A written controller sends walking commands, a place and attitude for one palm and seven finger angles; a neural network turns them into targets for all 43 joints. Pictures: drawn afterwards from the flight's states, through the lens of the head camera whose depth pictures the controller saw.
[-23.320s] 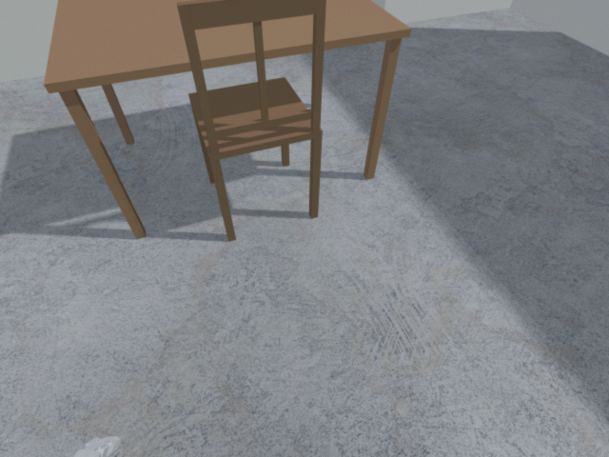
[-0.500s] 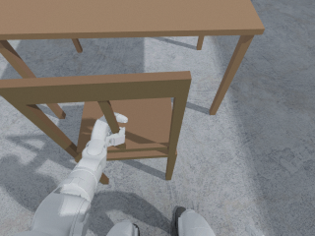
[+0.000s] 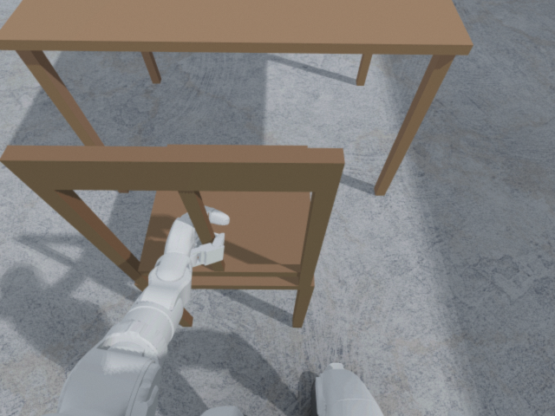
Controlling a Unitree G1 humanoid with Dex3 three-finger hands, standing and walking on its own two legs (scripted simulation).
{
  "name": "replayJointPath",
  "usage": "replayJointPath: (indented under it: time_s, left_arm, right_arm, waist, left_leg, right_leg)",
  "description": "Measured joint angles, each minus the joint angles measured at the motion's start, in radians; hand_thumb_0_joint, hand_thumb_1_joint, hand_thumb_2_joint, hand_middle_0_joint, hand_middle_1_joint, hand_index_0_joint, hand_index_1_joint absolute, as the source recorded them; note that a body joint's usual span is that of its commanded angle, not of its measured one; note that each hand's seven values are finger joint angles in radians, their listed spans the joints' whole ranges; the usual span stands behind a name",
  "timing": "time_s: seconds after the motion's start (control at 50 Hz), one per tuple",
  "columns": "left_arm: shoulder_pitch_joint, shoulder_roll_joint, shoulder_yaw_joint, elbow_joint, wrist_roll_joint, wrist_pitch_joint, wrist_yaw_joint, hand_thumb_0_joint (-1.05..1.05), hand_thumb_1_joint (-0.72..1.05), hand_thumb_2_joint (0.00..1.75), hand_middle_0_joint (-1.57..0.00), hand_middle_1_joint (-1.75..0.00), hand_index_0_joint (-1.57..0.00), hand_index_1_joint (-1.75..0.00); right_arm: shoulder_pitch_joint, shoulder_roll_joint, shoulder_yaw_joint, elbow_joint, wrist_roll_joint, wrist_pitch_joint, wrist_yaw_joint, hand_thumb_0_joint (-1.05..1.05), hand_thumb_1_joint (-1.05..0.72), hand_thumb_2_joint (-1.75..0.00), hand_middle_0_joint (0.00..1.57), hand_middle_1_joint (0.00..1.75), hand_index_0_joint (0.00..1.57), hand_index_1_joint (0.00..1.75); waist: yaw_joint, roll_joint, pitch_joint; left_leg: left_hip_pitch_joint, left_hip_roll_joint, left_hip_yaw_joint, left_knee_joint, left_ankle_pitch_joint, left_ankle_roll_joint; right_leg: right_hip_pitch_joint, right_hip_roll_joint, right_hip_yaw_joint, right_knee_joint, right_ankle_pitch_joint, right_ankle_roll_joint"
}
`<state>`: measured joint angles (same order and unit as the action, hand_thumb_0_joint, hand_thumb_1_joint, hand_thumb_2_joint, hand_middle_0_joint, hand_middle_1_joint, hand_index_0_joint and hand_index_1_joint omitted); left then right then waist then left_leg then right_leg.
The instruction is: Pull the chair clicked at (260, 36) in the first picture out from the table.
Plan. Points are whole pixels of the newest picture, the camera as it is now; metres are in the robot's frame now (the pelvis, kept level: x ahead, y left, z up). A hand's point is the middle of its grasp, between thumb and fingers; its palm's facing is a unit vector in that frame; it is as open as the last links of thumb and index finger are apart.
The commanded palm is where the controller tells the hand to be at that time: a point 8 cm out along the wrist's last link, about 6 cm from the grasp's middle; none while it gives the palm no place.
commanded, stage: step backward, pulling the chair out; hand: left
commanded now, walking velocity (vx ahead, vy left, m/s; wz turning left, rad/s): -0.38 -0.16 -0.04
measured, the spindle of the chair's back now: (206, 235) +0.39 +0.13 -0.06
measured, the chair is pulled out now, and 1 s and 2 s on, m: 0.41 0.57 0.61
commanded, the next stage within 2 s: stop walking, hand still on the chair in 0.54 s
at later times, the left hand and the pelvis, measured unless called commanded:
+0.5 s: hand (212, 280) +0.31 +0.11 -0.06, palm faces -0.03 -0.98 -0.19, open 5.4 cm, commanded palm +0.32 +0.16 -0.06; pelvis -0.08 -0.01 -0.01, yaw -4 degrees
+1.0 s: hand (201, 351) +0.21 +0.12 -0.06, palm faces -0.07 -0.98 -0.17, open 5.4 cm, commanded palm +0.19 +0.17 -0.04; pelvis -0.11 +0.01 +0.00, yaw -4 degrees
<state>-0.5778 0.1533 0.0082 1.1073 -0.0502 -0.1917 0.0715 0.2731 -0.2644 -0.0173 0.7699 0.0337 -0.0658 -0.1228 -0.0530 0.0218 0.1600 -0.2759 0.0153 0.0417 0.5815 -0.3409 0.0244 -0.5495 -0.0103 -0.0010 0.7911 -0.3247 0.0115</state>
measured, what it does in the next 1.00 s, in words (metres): walks backwards: right foot, then left foot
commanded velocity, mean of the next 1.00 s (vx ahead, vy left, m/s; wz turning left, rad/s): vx -0.15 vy -0.02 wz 0.00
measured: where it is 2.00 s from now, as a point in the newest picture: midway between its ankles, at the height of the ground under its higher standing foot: outside the picture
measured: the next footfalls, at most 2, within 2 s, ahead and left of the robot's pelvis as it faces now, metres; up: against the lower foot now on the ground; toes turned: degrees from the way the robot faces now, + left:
right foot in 0.10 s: -0.03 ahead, -0.13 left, +0.00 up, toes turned -4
left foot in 0.74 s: -0.09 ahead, +0.14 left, +0.00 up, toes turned -1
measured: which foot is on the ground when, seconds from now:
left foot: down 0.00-0.54, up 0.56-0.72, down 0.74-1.00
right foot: up 0.00-0.08, down 0.10-1.00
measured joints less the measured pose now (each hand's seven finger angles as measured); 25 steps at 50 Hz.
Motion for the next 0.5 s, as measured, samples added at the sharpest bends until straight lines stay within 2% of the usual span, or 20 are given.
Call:
replayJointPath:
  time_s: [0.04,0.08,0.1,0.12,0.16,0.2,0.24,0.28,0.32,0.36,0.42,0.44,0.46,0.5]
  left_arm:
    - [-0.011,-0.001,-0.008,0.024,0.002,-0.004,-0.005,0.07,0.69,0.80,-0.28,-1.27,-0.50,-1.45]
    - [-0.015,0.005,-0.009,0.044,0.009,-0.016,-0.014,0.07,0.68,0.81,-0.29,-1.27,-0.50,-1.45]
    - [-0.015,0.010,-0.005,0.050,0.014,-0.023,-0.018,0.07,0.67,0.81,-0.30,-1.27,-0.50,-1.45]
    - [-0.016,0.016,0.004,0.053,0.016,-0.028,-0.017,0.07,0.66,0.81,-0.31,-1.28,-0.50,-1.45]
    - [-0.023,0.025,0.032,0.054,0.011,-0.034,-0.013,0.07,0.66,0.82,-0.33,-1.26,-0.50,-1.45]
    - [-0.033,0.030,0.049,0.052,0.007,-0.030,-0.006,0.07,0.66,0.82,-0.34,-1.26,-0.50,-1.45]
    - [-0.043,0.030,0.060,0.043,0.007,-0.016,0.000,0.07,0.66,0.82,-0.34,-1.25,-0.50,-1.45]
    - [-0.051,0.026,0.058,0.033,0.007,-0.001,0.004,0.07,0.66,0.81,-0.33,-1.26,-0.50,-1.45]
    - [-0.061,0.025,0.044,0.023,0.006,0.012,0.008,0.06,0.66,0.80,-0.32,-1.26,-0.50,-1.45]
    - [-0.066,0.033,0.029,0.016,0.001,0.021,0.008,0.06,0.67,0.80,-0.32,-1.27,-0.50,-1.45]
    - [-0.056,0.038,0.024,0.006,-0.003,0.024,0.003,0.06,0.67,0.79,-0.31,-1.27,-0.50,-1.45]
    - [-0.051,0.041,0.026,0.006,-0.004,0.022,0.002,0.06,0.67,0.79,-0.31,-1.28,-0.50,-1.45]
    - [-0.046,0.044,0.027,0.007,-0.005,0.018,0.000,0.06,0.67,0.79,-0.32,-1.28,-0.50,-1.45]
    - [-0.042,0.050,0.041,0.013,-0.008,0.008,-0.003,0.06,0.67,0.80,-0.32,-1.27,-0.50,-1.45]
  right_arm:
    - [0.011,0.024,0.003,0.011,-0.004,0.000,0.020,0.00,-0.90,-0.90,0.20,0.30,0.20,0.30]
    - [0.018,0.046,0.011,0.025,-0.009,-0.002,0.040,0.00,-0.90,-0.90,0.20,0.30,0.20,0.30]
    - [0.020,0.055,0.017,0.032,-0.011,-0.002,0.048,0.00,-0.90,-0.90,0.20,0.30,0.20,0.30]
    - [0.005,0.058,0.022,0.042,-0.011,-0.001,0.053,0.00,-0.90,-0.90,0.20,0.30,0.20,0.30]
    - [-0.032,0.059,0.027,0.051,-0.007,0.006,0.052,0.00,-0.90,-0.90,0.20,0.30,0.20,0.30]
    - [-0.060,0.057,0.023,0.052,0.004,0.007,0.042,0.00,-0.90,-0.90,0.20,0.30,0.20,0.30]
    - [-0.081,0.041,0.024,0.049,0.007,0.004,0.027,0.00,-0.90,-0.90,0.20,0.30,0.20,0.30]
    - [-0.095,0.017,0.026,0.047,0.007,0.003,0.010,0.00,-0.90,-0.90,0.20,0.30,0.20,0.30]
    - [-0.108,-0.003,0.018,0.045,0.009,0.005,-0.006,0.00,-0.90,-0.90,0.20,0.30,0.20,0.30]
    - [-0.106,-0.007,0.004,0.024,0.009,0.012,-0.011,0.00,-0.90,-0.90,0.20,0.30,0.20,0.30]
    - [-0.082,0.000,-0.006,-0.007,0.001,0.011,-0.005,0.00,-0.90,-0.90,0.20,0.30,0.20,0.30]
    - [-0.073,0.006,-0.007,-0.012,-0.001,0.008,0.001,0.00,-0.90,-0.90,0.20,0.30,0.20,0.30]
    - [-0.065,0.013,-0.006,-0.014,-0.002,0.004,0.008,0.00,-0.90,-0.90,0.20,0.30,0.20,0.30]
    - [-0.062,0.021,0.000,-0.012,-0.002,0.000,0.023,0.00,-0.90,-0.90,0.20,0.30,0.20,0.30]
  waist:
    - [0.020,0.010,0.008]
    - [0.037,0.012,0.003]
    - [0.041,0.010,-0.004]
    - [0.042,0.022,-0.001]
    - [0.027,0.046,0.016]
    - [0.016,0.037,0.016]
    - [0.005,0.021,0.014]
    - [-0.006,0.013,0.009]
    - [-0.013,-0.001,0.013]
    - [0.001,-0.024,0.019]
    - [0.014,-0.022,0.013]
    - [0.019,-0.018,0.012]
    - [0.025,-0.016,0.011]
    - [0.030,0.005,0.029]
  left_leg:
    - [0.010,0.020,-0.007,-0.004,0.005,-0.011]
    - [0.003,0.032,-0.007,0.017,-0.003,-0.022]
    - [-0.010,0.035,-0.006,0.042,-0.013,-0.027]
    - [-0.028,0.049,-0.009,0.073,-0.021,-0.034]
    - [-0.072,0.065,-0.028,0.134,0.037,-0.055]
    - [-0.121,0.038,-0.065,0.207,-0.071,-0.070]
    - [-0.141,0.017,-0.080,0.198,-0.126,-0.077]
    - [-0.121,0.017,-0.076,0.097,-0.071,-0.079]
    - [-0.101,0.014,-0.051,0.011,0.090,-0.064]
    - [-0.103,0.005,-0.024,0.009,0.103,-0.048]
    - [-0.122,0.021,-0.017,0.027,0.083,-0.044]
    - [-0.125,0.030,-0.018,0.031,0.083,-0.047]
    - [-0.128,0.038,-0.018,0.036,0.083,-0.051]
    - [-0.126,0.065,-0.023,0.048,0.085,-0.062]
  right_leg:
    - [0.089,0.009,-0.019,-0.076,0.007,-0.006]
    - [0.180,0.007,-0.030,-0.189,0.075,-0.015]
    - [0.219,0.004,-0.030,-0.246,0.131,-0.013]
    - [0.231,0.015,-0.034,-0.273,0.124,-0.003]
    - [0.217,0.033,-0.041,-0.273,0.119,-0.005]
    - [0.180,0.022,-0.032,-0.254,0.123,-0.008]
    - [0.148,-0.001,-0.020,-0.244,0.134,-0.004]
    - [0.120,-0.021,-0.014,-0.235,0.144,0.009]
    - [0.101,-0.040,-0.004,-0.219,0.149,0.025]
    - [0.084,-0.048,0.019,-0.202,0.146,0.030]
    - [0.085,-0.024,0.015,-0.108,-0.014,0.018]
    - [0.106,-0.013,0.010,-0.107,-0.033,0.015]
    - [0.137,-0.004,0.006,-0.131,-0.027,0.012]
    - [0.169,0.023,-0.001,-0.194,0.086,-0.002]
